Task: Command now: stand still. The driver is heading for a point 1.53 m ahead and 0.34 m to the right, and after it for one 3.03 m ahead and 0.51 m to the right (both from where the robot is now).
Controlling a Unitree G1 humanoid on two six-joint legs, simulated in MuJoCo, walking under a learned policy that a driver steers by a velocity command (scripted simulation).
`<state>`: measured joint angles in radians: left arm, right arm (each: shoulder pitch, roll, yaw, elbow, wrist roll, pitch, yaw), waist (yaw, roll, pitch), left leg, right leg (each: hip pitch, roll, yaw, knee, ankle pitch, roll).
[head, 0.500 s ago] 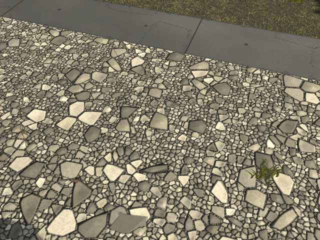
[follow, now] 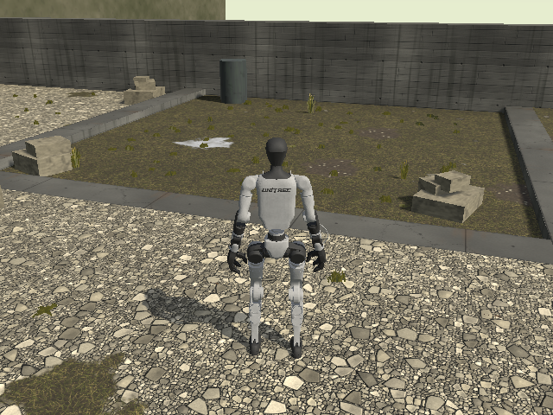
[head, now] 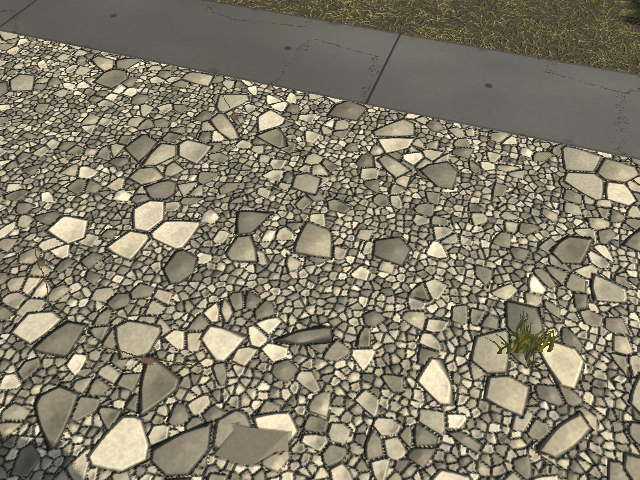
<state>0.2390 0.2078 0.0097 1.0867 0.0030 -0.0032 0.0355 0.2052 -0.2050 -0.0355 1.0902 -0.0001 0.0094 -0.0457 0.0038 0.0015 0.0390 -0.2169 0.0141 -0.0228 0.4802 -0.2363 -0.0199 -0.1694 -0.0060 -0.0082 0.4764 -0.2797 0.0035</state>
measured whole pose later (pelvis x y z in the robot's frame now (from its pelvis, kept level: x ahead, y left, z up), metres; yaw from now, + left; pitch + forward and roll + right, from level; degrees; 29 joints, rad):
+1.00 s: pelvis +0.14 +0.03 +0.00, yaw +0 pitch +2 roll +0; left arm 0.12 0.25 0.05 0.93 -0.03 -0.09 -0.02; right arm 0.51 -0.16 -0.01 1.11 0.00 -0.08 -0.01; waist -0.07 -0.03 -0.01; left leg 0.05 -0.03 0.04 0.21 -0.29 0.04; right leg -0.66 -0.09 -0.02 0.87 -0.10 -0.04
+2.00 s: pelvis +0.73 +0.04 +0.01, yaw -7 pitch +0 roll +2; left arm 0.21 0.27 0.08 0.93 -0.03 -0.05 0.01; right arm 0.29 -0.23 -0.06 0.98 -0.02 -0.11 0.01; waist -0.03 -0.05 0.01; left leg -0.11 -0.03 0.18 0.28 -0.18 0.05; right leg -0.67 -0.11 0.08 1.06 -0.16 -0.04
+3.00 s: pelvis +1.14 -0.10 -0.01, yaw -39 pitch +1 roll -1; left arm 0.18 0.31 0.07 0.70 -0.01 0.07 0.05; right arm 0.08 -0.24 -0.03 0.74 -0.02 0.02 -0.03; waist -0.01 -0.01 0.09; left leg -0.43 0.02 0.02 0.42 -0.02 0.03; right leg -0.48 0.05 0.09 1.10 -0.49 0.09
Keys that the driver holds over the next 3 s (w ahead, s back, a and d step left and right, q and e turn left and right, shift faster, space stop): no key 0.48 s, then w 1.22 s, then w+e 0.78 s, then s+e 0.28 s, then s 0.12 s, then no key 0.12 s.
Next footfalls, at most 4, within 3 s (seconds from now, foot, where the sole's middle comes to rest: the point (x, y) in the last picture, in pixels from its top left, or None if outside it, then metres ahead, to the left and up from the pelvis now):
1.18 right None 0.44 -0.11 -0.78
1.74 left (282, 370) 0.77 0.12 -0.78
2.30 right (392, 280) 1.03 -0.15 -0.78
2.74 left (370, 198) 1.34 -0.11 -0.78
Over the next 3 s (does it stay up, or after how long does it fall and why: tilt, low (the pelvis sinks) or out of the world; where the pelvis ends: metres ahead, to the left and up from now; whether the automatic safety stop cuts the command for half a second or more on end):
stays up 1.14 -0.10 -0.01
